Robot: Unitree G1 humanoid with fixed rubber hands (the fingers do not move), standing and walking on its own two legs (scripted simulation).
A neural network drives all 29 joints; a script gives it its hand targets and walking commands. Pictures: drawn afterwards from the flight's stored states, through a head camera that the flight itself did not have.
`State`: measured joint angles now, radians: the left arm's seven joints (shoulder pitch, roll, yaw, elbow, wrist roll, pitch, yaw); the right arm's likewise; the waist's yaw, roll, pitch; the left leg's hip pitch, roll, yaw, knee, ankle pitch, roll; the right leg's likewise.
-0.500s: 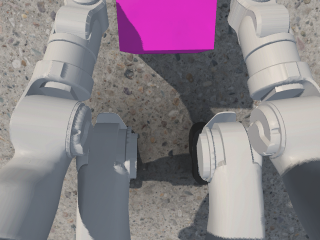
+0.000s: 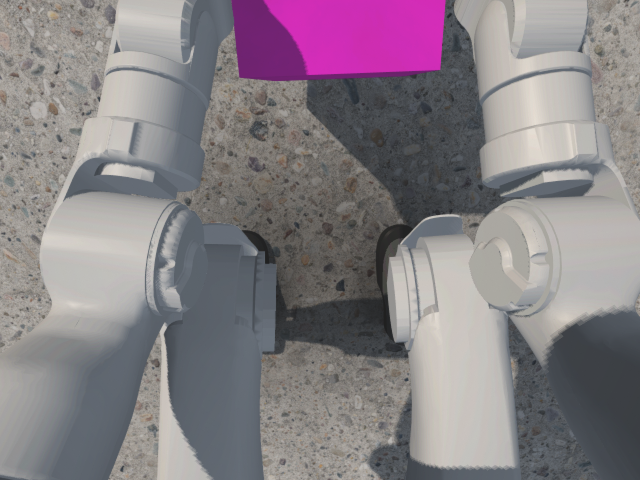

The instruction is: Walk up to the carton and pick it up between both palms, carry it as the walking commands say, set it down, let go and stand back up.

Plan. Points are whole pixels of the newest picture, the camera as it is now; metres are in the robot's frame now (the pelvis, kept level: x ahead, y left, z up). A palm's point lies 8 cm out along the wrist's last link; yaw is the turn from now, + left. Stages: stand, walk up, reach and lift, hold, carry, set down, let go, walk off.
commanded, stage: reach and lift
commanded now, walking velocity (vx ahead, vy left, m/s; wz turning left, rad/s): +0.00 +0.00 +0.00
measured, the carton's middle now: out of the picture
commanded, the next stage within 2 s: none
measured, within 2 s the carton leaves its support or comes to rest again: neither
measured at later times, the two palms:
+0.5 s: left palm out of the picture +0.54 +0.11 -0.09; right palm out of the picture +0.53 -0.13 -0.08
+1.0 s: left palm out of the picture +0.52 +0.12 -0.03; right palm out of the picture +0.51 -0.12 -0.02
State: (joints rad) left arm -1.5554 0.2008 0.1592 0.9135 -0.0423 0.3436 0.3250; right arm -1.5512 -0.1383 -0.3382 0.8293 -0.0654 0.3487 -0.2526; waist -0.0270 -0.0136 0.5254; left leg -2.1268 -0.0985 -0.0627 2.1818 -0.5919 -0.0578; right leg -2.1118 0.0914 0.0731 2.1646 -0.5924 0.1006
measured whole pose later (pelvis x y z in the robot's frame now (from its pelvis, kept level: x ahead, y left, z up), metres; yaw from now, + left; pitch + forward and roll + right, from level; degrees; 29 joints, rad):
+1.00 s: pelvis -0.03 +0.00 +0.08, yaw +0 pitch +22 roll -2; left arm -1.40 0.07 0.28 0.70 0.08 0.47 0.32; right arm -1.35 -0.02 -0.37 0.60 -0.09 0.45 -0.35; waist -0.01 0.01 0.52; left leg -1.81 -0.09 -0.08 1.95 -0.53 -0.05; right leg -1.79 0.09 0.07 1.92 -0.52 0.09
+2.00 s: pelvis -0.04 +0.00 +0.17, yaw +0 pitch +14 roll -1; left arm -1.30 0.02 0.34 0.69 0.13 0.50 0.29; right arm -1.24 0.03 -0.37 0.58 -0.12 0.48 -0.35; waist -0.02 0.02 0.52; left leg -1.41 -0.08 -0.08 1.61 -0.44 -0.04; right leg -1.40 0.07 0.08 1.59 -0.43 0.07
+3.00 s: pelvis -0.04 +0.00 +0.29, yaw +0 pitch +2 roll -1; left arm -1.02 -0.06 0.30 0.60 0.10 0.49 0.32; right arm -1.00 0.08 -0.32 0.54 -0.11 0.48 -0.34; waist -0.03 0.01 0.52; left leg -0.85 -0.05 -0.09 1.14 -0.32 -0.03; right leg -0.84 0.05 0.09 1.12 -0.31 0.06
